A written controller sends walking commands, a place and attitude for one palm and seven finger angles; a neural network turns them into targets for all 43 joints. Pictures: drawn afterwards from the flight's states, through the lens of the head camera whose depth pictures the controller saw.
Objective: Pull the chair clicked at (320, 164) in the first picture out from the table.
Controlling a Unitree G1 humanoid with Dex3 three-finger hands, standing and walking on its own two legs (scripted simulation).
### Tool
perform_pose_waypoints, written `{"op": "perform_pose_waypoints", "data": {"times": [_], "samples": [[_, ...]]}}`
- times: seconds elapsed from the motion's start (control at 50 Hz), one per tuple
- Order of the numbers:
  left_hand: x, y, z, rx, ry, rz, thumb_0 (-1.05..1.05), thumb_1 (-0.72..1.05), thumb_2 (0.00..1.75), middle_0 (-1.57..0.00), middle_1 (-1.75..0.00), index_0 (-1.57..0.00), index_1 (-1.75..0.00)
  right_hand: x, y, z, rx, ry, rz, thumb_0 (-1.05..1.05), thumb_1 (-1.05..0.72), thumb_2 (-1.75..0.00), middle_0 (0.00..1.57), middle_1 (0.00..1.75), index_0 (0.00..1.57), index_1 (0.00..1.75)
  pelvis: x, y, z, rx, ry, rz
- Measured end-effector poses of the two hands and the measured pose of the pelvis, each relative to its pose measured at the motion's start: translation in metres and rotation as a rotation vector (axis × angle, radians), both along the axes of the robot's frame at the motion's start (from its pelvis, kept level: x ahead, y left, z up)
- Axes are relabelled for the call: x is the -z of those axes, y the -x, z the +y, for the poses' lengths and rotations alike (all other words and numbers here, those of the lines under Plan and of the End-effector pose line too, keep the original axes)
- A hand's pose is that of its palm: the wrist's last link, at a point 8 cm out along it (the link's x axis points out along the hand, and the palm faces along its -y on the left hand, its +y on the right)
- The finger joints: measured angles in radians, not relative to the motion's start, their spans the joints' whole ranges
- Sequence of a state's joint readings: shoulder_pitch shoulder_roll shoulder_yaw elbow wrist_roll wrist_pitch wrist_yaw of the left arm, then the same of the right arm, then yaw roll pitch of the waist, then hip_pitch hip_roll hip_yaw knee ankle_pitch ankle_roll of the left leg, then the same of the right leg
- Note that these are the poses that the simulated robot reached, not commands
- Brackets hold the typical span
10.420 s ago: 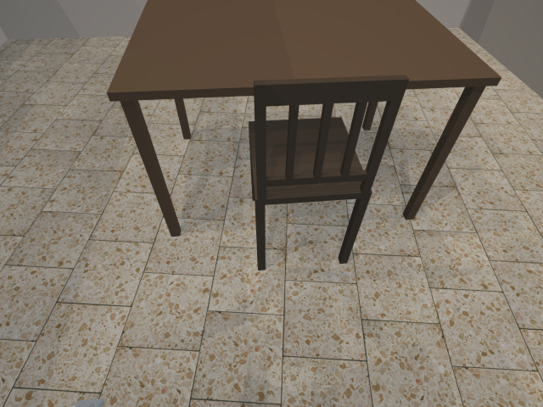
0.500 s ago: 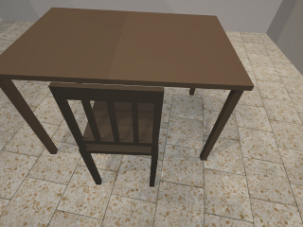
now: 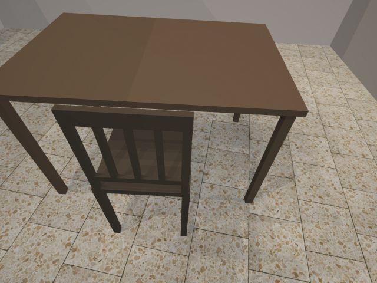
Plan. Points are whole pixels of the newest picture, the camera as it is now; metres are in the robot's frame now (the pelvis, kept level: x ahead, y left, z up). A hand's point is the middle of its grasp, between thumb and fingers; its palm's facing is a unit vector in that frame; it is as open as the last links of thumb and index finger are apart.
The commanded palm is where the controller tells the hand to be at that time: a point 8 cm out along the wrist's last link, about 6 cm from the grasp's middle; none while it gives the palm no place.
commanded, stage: look again from close up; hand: left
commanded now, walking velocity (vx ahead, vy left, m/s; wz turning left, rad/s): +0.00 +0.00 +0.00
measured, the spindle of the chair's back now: (133, 154) +0.50 +0.21 -0.11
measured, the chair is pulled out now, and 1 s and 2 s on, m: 0.00 0.00 0.00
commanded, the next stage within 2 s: shuffle to correct the standing spot in 0.44 s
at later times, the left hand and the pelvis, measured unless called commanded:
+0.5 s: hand out of the picture -0.02 +0.15 -0.18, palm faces +0.05 -0.99 -0.14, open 7.4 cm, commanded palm none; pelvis +0.00 -0.01 +0.00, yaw +0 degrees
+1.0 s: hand out of the picture +0.00 +0.17 -0.19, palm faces +0.06 -0.99 -0.14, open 7.4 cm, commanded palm none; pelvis +0.06 +0.02 -0.01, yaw +0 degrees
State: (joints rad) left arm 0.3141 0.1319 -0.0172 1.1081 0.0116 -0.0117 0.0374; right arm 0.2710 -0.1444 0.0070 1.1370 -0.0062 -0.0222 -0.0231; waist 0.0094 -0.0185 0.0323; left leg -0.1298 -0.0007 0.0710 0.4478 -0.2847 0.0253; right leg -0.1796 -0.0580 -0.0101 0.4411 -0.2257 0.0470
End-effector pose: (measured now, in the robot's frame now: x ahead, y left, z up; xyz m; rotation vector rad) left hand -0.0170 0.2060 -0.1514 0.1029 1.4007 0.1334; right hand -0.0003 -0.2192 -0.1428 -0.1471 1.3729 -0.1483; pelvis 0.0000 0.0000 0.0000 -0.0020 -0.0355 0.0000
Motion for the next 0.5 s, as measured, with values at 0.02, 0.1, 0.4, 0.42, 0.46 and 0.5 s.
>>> {"op": "perform_pose_waypoints", "data": {"times": [0.02, 0.1, 0.4, 0.42, 0.46, 0.5], "samples": [[0.0, 0.001, -0.001, 0.0, 0.001, 0.001, 0.0, 0.91, 0.9, -0.2, -0.3, -0.2, -0.3, 0.0, 0.001, 0.0, 0.0, -0.001, 0.003, 0.01, -0.92, -0.89, 0.2, 0.29, 0.2, 0.3, 0.0, 0.0, -0.001, -0.001, 0.0, 0.001], [0.0, 0.003, -0.003, -0.004, 0.003, 0.005, 0.0, 0.91, 0.9, -0.2, -0.3, -0.2, -0.3, 0.0, 0.005, 0.0, -0.001, -0.007, 0.017, 0.01, -0.92, -0.89, 0.2, 0.29, 0.2, 0.3, -0.001, 0.001, -0.003, -0.003, 0.001, 0.004], [0.0, 0.01, -0.008, -0.017, 0.01, 0.02, 0.0, 0.91, 0.9, -0.2, -0.3, -0.2, -0.29, 0.0, 0.016, 0.006, 0.004, -0.024, 0.047, 0.01, -0.91, -0.89, 0.2, 0.29, 0.2, 0.3, -0.001, 0.001, -0.006, -0.008, 0.002, 0.008], [0.0, 0.01, -0.008, -0.018, 0.01, 0.02, 0.0, 0.91, 0.9, -0.2, -0.3, -0.2, -0.29, 0.0, 0.016, 0.006, 0.005, -0.024, 0.047, 0.01, -0.92, -0.89, 0.2, 0.29, 0.2, 0.3, -0.001, 0.001, -0.006, -0.008, 0.002, 0.007], [0.0, 0.01, -0.009, -0.019, 0.01, 0.019, 0.0, 0.91, 0.9, -0.2, -0.3, -0.2, -0.29, 0.0, 0.016, 0.007, 0.005, -0.024, 0.046, 0.01, -0.92, -0.89, 0.2, 0.29, 0.2, 0.3, -0.001, 0.001, -0.006, -0.008, 0.002, 0.007], [0.0, 0.01, -0.009, -0.02, 0.011, 0.018, 0.0, 0.91, 0.9, -0.2, -0.3, -0.2, -0.29, 0.0, 0.016, 0.007, 0.006, -0.024, 0.045, 0.01, -0.92, -0.89, 0.2, 0.29, 0.2, 0.3, -0.001, 0.001, -0.006, -0.008, 0.001, 0.006]]}}
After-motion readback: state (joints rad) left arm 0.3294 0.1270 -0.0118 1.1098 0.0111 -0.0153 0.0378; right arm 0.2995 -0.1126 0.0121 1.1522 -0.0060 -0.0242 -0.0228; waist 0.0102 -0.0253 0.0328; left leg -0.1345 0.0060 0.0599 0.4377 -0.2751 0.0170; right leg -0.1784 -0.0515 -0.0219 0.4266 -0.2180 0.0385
